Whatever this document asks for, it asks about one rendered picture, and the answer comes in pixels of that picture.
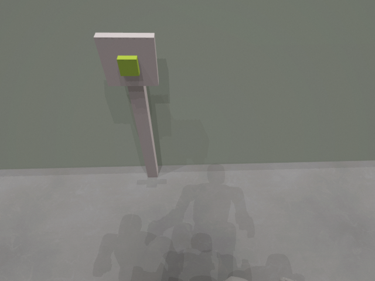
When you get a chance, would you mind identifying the panel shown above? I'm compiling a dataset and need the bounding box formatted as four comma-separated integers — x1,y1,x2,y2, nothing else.
94,33,159,177

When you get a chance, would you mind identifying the button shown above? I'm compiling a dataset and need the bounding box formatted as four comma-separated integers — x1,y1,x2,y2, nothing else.
117,56,140,76

